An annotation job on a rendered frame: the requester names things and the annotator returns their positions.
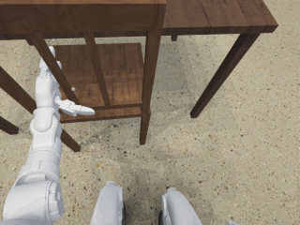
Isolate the right robot thigh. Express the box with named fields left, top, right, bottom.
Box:
left=161, top=190, right=202, bottom=225

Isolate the robot right shin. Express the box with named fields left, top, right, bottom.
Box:
left=162, top=187, right=176, bottom=225

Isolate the chair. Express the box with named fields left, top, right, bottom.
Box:
left=0, top=0, right=167, bottom=152

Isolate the left robot forearm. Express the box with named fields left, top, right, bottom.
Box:
left=3, top=107, right=63, bottom=220

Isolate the left robot hand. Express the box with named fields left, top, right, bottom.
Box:
left=35, top=46, right=95, bottom=117

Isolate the table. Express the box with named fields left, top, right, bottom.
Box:
left=0, top=0, right=278, bottom=135

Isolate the robot left upper arm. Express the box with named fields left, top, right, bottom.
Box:
left=0, top=180, right=65, bottom=225

